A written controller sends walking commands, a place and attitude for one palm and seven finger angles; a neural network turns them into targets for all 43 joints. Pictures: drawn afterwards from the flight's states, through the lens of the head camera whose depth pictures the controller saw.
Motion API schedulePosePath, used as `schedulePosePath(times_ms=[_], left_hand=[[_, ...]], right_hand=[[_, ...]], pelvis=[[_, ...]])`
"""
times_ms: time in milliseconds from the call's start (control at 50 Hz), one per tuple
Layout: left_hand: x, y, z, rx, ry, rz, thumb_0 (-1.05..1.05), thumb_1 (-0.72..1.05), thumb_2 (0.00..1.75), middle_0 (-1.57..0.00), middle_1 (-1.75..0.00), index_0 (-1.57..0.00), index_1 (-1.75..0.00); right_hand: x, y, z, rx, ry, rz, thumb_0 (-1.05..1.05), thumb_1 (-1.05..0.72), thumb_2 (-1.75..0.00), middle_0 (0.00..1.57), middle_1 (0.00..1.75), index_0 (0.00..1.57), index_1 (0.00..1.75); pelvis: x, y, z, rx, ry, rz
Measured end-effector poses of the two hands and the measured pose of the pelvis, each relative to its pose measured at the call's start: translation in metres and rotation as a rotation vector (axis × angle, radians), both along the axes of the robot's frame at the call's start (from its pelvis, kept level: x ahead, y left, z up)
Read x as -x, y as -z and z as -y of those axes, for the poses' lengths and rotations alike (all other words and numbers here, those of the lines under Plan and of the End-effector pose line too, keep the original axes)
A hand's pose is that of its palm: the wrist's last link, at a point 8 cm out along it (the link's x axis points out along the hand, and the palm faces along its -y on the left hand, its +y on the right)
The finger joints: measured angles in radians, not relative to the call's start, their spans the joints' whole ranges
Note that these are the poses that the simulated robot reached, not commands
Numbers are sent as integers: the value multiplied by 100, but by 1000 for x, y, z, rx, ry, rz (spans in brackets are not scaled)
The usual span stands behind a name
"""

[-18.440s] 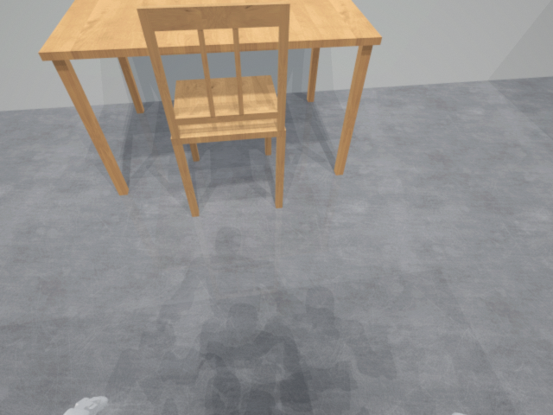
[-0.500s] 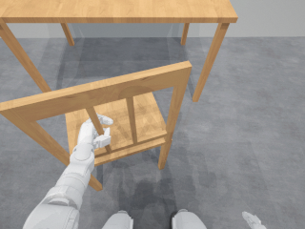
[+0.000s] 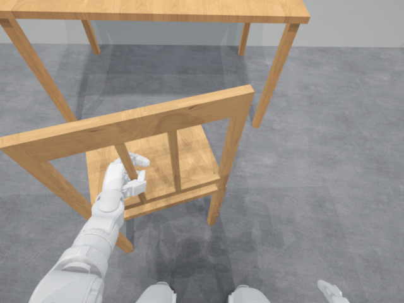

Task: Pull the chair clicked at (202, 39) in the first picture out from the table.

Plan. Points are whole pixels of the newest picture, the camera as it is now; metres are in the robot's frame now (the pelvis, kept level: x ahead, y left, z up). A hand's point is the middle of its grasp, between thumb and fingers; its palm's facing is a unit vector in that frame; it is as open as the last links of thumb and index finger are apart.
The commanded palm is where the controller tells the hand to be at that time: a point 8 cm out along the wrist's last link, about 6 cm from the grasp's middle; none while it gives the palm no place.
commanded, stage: step backward, pulling the chair out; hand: left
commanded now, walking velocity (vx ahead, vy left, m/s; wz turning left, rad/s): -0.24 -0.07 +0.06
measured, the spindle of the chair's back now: (133, 175) +0.39 +0.17 -0.07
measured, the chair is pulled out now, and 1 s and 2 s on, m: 0.48 0.58 0.58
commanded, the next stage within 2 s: stop walking, hand still on the chair in 0.18 s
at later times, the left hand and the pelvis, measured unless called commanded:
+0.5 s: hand (136, 217) +0.28 +0.15 -0.06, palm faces +0.07 -0.98 -0.18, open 5.0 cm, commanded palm +0.26 +0.19 -0.04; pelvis -0.04 -0.01 +0.00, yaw +0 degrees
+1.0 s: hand (136, 223) +0.27 +0.14 -0.06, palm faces +0.14 -0.97 -0.18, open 5.0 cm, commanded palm +0.25 +0.19 -0.04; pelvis +0.01 -0.03 +0.01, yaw -1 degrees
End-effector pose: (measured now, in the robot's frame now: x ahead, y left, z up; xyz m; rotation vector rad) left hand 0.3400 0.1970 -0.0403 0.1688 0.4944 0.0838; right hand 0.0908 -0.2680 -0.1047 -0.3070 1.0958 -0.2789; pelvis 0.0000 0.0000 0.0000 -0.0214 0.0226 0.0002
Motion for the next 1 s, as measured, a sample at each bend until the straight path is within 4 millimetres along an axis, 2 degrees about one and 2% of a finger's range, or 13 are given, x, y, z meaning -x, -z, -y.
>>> schedulePosePath(times_ms=[160, 280, 400, 500, 580, 680, 860, 1000], left_hand=[[29, -1, 1, 0, -38, -14, 2, 74, 80, -24, -118, -50, -145], [51, -2, 3, 0, -78, -24, 2, 74, 81, -26, -115, -50, -145], [68, -2, 2, -10, -50, -6, 2, 73, 81, -26, -116, -50, -145], [81, -2, 1, -1, -37, -8, 1, 74, 80, -24, -118, -50, -145], [90, -2, 1, 5, -51, -16, 2, 74, 80, -23, -118, -50, -145], [96, -3, 3, 4, -86, -27, 3, 74, 81, -25, -116, -50, -145], [97, -4, 5, 2, -115, -36, 4, 73, 83, -26, -114, -50, -145], [96, -4, 5, 1, -112, -37, 4, 73, 83, -26, -115, -50, -145]], right_hand=[[23, 9, -11, -94, -19, 16, 1, -91, -90, 20, 30, 20, 30], [42, 12, -1, -88, 15, 47, 1, -90, -90, 21, 30, 20, 30], [61, 8, 10, -20, 46, 51, 1, -91, -90, 20, 30, 20, 30], [64, 2, -1, -36, 45, 54, 1, -91, -90, 20, 30, 20, 30], [54, 2, -14, -88, 4, 62, 1, -91, -90, 20, 30, 20, 30], [29, 2, -20, -134, -25, 100, 2, -90, -90, 20, 30, 20, 30], [-27, -12, 2, -100, -41, 198, 1, -90, -90, 20, 30, 20, 30], [-56, -24, 13, -66, -51, 242, 1, -91, -90, 20, 30, 20, 30]], pelvis=[[26, -1, 15, 34, 17, 8], [43, 3, 20, 18, 11, 26], [47, 7, 9, 5, 4, 62], [44, 1, 8, 9, 7, 65], [38, -4, 15, 7, 3, 67], [25, -7, 24, 3, 10, 68], [3, -8, 29, -2, 12, 67], [-8, -10, 30, -6, 9, 63]])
